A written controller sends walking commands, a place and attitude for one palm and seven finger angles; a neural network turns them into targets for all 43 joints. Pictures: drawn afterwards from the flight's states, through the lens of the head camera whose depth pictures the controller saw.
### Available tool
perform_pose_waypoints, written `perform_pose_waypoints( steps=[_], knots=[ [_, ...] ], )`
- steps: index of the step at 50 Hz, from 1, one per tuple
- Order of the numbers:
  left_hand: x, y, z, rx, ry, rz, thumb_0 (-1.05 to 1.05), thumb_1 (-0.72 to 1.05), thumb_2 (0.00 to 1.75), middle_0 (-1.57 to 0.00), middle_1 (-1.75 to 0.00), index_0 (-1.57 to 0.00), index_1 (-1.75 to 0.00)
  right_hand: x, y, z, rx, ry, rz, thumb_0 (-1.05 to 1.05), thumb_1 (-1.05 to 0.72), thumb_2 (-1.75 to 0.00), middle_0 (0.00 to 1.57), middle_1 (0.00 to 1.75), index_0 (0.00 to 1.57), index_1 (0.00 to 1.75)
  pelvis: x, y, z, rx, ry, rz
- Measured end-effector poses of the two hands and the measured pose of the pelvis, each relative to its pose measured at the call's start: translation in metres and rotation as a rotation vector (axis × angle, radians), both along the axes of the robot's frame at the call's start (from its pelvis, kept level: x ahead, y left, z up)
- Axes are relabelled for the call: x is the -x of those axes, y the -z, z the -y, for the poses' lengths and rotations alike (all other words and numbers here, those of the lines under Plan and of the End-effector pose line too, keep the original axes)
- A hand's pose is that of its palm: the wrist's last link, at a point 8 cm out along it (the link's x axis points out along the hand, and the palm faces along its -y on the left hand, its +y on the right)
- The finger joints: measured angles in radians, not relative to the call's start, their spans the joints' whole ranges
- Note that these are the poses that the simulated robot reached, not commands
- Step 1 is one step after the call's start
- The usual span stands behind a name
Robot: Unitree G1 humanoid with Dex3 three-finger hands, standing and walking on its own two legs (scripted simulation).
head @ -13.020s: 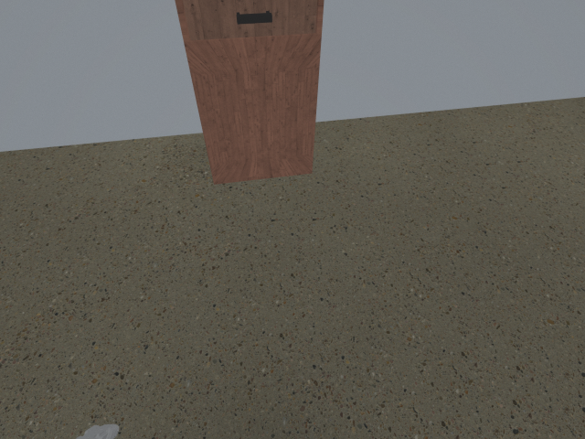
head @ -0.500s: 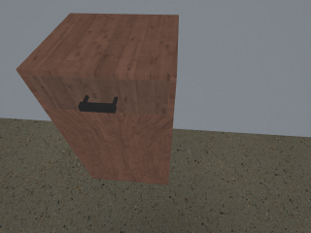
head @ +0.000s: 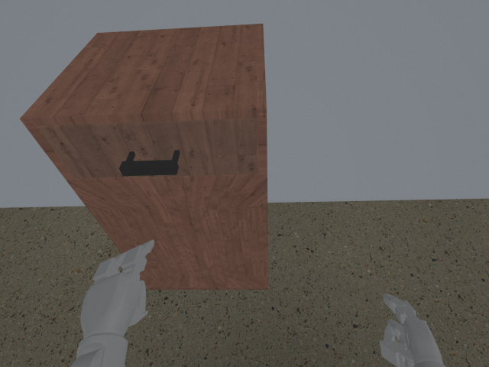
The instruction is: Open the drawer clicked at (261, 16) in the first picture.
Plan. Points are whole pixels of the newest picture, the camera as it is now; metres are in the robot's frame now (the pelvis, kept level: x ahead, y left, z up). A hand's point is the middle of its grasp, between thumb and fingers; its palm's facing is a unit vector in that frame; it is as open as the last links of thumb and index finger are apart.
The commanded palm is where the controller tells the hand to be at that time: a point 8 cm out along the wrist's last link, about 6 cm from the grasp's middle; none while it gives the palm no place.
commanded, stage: raise the hand with hooked fingers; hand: left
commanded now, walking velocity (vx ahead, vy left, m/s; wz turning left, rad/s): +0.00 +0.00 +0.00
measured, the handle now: (151, 161) +0.52 +0.24 +0.03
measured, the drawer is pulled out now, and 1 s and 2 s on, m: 0.00 0.00 0.00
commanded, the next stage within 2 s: move the hooked fingers above the handle in 1.62 s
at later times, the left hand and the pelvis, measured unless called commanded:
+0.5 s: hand (112, 296) +0.22 +0.23 +0.03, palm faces +0.06 -0.12 -0.99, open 10.7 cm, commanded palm +0.19 +0.23 +0.08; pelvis -0.02 +0.00 +0.00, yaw +3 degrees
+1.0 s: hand (84, 239) +0.28 +0.26 +0.11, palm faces +0.10 -0.07 -0.99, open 13.4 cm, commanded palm +0.25 +0.26 +0.17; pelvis +0.00 +0.01 +0.02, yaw +3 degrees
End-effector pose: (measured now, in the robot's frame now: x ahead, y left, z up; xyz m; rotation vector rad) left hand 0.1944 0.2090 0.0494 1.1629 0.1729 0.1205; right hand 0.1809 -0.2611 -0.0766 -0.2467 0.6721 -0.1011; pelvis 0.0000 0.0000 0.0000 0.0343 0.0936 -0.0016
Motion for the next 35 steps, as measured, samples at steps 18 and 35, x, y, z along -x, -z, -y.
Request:
perform_pose_waypoints(
  steps=[18, 35],
  knots=[
    [0.030, -0.001, -0.023, -0.299, -0.051, 0.067, 0.00, 0.33, 0.66, -0.27, -0.66, -0.27, -0.66, -0.057, -0.004, -0.102, -0.090, -0.275, -0.031, 0.01, -0.90, -0.90, 0.20, 0.30, 0.20, 0.30, 0.019, 0.011, 0.005, 0.018, -0.068, 0.037],
    [-0.016, -0.055, -0.033, -0.305, 0.074, 0.073, 0.00, -0.05, 0.49, -0.29, -0.91, -0.29, -0.91, 0.026, 0.028, -0.046, -0.028, -0.078, -0.300, 0.01, -0.90, -0.90, 0.20, 0.30, 0.20, 0.30, 0.009, -0.008, -0.009, 0.020, -0.042, 0.062]
  ],
)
